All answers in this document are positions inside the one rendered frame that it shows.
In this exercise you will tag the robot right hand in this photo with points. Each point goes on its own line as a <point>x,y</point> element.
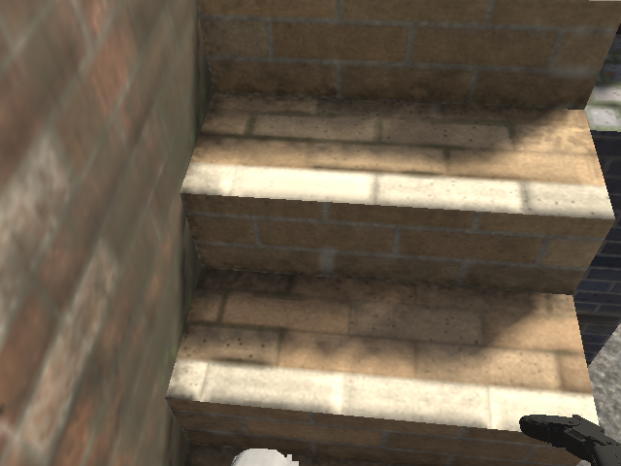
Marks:
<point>579,436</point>

